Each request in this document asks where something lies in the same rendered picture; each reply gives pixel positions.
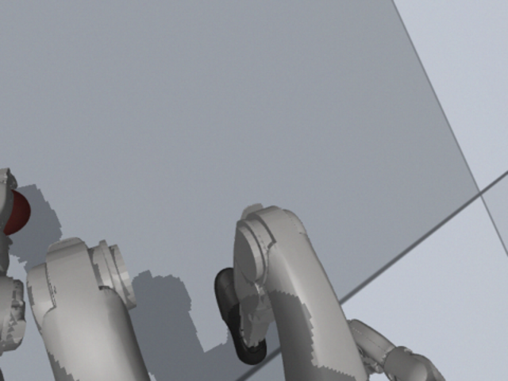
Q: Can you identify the left robot hand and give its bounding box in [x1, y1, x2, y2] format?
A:
[0, 168, 17, 250]

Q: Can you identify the right robot foot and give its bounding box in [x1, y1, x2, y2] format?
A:
[214, 267, 267, 365]

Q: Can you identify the ball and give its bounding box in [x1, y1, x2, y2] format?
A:
[3, 189, 31, 236]

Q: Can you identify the right robot arm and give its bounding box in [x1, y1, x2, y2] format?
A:
[383, 346, 446, 381]

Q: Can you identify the left robot arm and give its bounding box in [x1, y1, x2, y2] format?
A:
[0, 231, 26, 381]

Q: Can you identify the right robot hand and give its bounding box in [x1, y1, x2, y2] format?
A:
[347, 319, 396, 379]

